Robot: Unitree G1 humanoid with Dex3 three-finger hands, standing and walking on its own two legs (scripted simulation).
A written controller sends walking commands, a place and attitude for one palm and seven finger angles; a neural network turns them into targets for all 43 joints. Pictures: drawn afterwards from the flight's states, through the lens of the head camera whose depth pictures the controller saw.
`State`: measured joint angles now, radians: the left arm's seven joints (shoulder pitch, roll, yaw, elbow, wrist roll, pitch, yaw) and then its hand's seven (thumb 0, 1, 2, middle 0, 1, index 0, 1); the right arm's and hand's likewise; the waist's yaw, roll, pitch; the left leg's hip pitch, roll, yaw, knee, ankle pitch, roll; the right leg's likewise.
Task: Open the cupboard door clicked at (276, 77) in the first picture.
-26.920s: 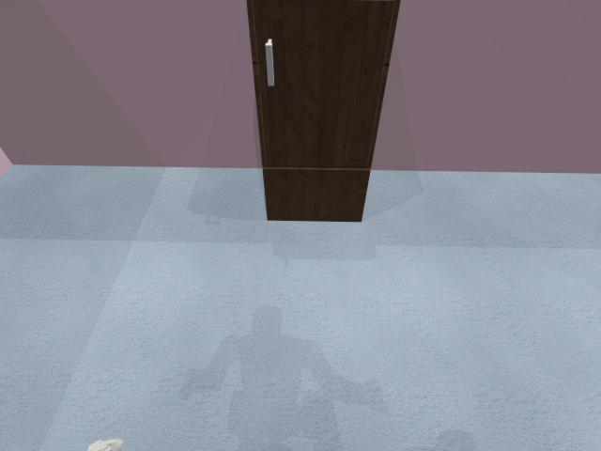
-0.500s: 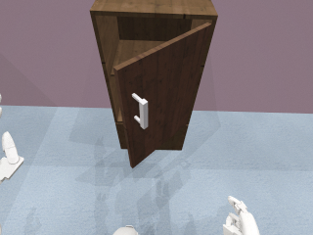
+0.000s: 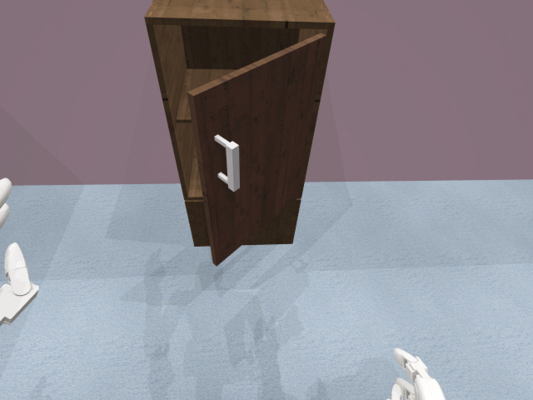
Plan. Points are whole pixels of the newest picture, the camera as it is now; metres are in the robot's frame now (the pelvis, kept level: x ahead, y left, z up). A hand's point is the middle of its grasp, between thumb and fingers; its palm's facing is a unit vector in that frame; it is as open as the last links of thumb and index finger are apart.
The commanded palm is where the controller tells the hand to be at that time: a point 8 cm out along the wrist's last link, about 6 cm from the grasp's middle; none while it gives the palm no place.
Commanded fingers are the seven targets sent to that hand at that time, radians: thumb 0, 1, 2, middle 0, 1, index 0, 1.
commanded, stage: stop stepping back and stand still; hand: left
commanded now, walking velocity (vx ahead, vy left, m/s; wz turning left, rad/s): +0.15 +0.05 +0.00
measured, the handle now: (227, 163) +0.58 +0.13 +0.00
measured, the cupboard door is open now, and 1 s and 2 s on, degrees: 44 44 44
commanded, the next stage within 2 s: let the arm hang, fingers relaxed in 0.38 s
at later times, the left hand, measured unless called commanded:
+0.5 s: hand (34, 311) +0.17 +0.26 +0.15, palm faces +0.40 -0.80 -0.44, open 7.4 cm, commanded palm none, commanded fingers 0.00 0.90 0.90 -0.20 -0.30 -0.20 -0.30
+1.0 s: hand out of the picture -0.09 +0.19 -0.17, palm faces +0.08 -0.96 -0.25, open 7.2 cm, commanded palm none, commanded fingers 0.00 0.90 0.90 -0.20 -0.30 -0.20 -0.30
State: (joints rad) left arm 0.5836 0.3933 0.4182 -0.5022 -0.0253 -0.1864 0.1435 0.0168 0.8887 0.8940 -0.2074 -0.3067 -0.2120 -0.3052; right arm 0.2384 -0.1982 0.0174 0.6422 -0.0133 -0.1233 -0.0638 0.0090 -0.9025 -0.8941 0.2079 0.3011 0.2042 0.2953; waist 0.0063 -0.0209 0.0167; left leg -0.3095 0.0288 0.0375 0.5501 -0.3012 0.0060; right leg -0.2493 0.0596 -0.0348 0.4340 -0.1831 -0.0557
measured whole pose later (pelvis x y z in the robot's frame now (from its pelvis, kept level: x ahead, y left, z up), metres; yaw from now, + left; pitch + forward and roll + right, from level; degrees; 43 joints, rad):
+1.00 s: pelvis -0.04 -0.01 +0.00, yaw +5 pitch -2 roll -1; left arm 0.31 0.22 0.01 1.12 0.01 0.02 0.01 0.00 0.95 0.89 -0.20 -0.30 -0.20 -0.30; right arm 0.29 -0.19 -0.01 1.11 -0.02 0.03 -0.02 0.00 -0.91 -0.89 0.20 0.30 0.20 0.29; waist 0.00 0.02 0.08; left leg -0.25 0.00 -0.03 0.44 -0.16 0.00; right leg -0.20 0.03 0.03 0.42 -0.20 -0.01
